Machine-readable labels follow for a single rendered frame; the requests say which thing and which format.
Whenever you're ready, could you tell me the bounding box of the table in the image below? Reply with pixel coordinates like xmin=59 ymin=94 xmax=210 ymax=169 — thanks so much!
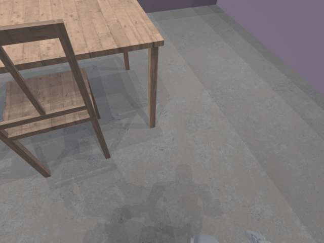
xmin=0 ymin=0 xmax=164 ymax=128

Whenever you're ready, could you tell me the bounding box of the right robot hand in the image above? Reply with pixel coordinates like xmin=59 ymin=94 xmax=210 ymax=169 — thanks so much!
xmin=245 ymin=230 xmax=271 ymax=243

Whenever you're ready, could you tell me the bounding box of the chair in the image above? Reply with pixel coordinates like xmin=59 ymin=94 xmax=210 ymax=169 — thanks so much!
xmin=0 ymin=19 xmax=111 ymax=178

